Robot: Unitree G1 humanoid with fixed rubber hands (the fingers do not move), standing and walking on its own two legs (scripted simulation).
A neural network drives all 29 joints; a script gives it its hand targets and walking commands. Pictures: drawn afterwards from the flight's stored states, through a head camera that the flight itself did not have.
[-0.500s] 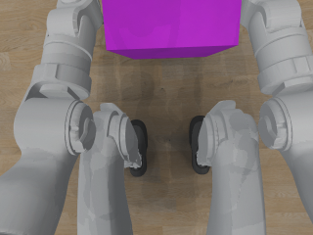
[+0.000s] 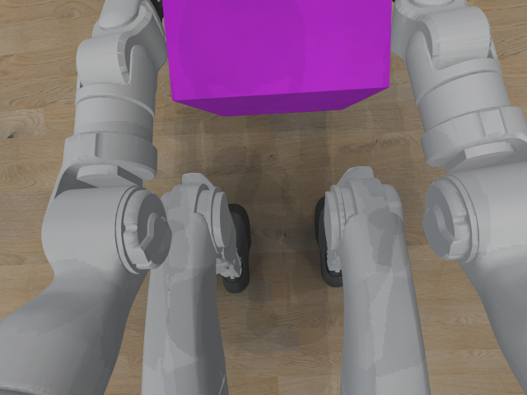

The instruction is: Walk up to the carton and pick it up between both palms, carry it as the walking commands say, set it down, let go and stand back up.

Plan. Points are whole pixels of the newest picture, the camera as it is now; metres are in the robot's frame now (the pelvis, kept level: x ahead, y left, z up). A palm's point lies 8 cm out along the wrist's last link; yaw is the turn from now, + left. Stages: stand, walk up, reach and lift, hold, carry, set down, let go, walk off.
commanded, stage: reach and lift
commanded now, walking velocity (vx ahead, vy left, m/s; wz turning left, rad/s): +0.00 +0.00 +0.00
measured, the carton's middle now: (277, 18) +0.55 -0.01 -0.14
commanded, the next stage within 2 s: none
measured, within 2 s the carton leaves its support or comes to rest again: neither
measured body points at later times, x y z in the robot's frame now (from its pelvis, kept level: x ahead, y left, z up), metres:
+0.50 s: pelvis -0.01 +0.00 +0.05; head +0.29 -0.03 +0.37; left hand +0.55 +0.14 -0.01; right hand +0.54 -0.15 -0.03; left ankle +0.14 +0.13 -0.40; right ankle +0.15 -0.10 -0.40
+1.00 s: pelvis -0.02 +0.00 +0.11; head +0.26 -0.04 +0.45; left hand +0.52 +0.14 +0.06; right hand +0.51 -0.16 +0.04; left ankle +0.14 +0.13 -0.40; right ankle +0.15 -0.10 -0.40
